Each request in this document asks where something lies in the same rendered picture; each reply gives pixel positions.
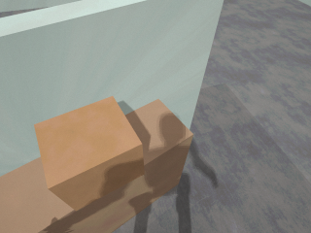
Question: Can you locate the carton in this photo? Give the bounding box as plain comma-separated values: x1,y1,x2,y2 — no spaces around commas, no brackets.
34,96,145,211

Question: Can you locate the pedestal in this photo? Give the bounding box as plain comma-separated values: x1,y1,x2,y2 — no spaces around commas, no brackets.
0,99,193,233

